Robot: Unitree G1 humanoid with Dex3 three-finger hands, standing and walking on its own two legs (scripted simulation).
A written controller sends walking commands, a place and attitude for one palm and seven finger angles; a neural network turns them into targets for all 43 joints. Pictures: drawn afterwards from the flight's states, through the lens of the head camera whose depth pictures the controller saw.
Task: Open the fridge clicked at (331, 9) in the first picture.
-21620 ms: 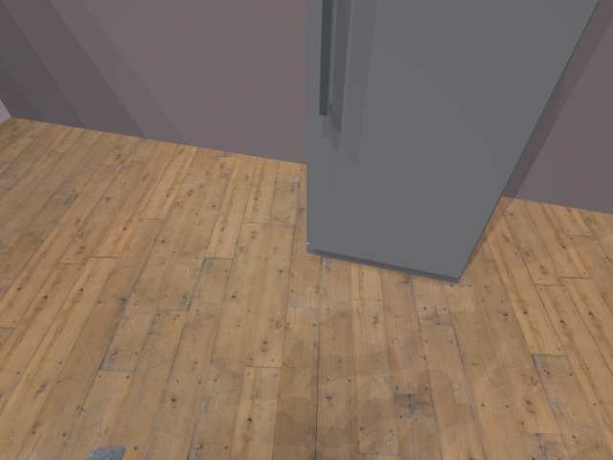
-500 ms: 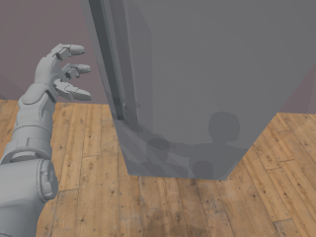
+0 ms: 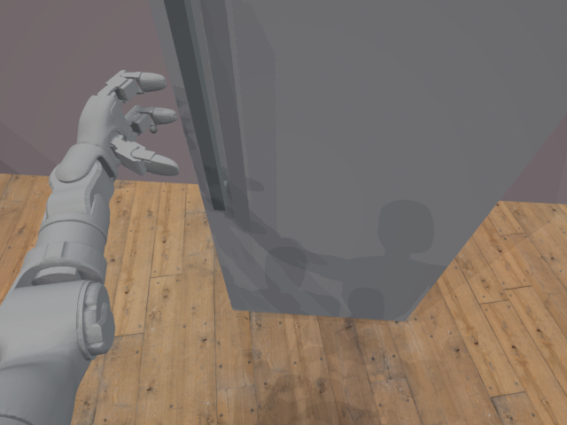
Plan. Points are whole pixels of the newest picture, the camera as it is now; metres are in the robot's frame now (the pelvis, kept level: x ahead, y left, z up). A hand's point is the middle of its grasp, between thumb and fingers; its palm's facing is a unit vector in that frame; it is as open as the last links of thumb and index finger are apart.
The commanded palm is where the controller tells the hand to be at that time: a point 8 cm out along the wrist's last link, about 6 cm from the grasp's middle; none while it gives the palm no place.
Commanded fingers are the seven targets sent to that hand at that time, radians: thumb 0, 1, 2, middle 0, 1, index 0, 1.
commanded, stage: feel for the door with the fingertips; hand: left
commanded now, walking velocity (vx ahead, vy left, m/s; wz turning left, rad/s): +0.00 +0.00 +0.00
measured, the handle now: (201, 90) +0.52 +0.11 +0.20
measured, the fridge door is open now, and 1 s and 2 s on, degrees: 0 0 0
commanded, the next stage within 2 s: slide the fingers in behind the handle in 0.72 s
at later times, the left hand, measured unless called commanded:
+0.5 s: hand (166, 126) +0.47 +0.16 +0.18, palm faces -0.05 -1.00 +0.00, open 14.0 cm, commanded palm +0.45 +0.21 +0.18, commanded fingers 0.00 -0.50 0.30 -0.30 -1.20 -0.30 -1.20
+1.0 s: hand (175, 119) +0.49 +0.15 +0.18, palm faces -0.07 -1.00 -0.01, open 13.7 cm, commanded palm +0.47 +0.20 +0.18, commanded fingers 0.00 -0.50 0.30 -0.30 -1.20 -0.30 -1.20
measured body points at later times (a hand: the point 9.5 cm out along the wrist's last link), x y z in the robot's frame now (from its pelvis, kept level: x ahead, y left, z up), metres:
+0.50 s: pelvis +0.00 -0.01 +0.00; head +0.03 -0.01 +0.45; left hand +0.47 +0.21 +0.18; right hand +0.05 -0.27 -0.12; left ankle -0.01 +0.11 -0.73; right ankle +0.00 -0.12 -0.73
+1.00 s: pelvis -0.01 +0.00 +0.00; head +0.04 -0.01 +0.44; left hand +0.48 +0.20 +0.18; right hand +0.01 -0.27 -0.12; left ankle -0.01 +0.11 -0.73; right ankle +0.00 -0.12 -0.73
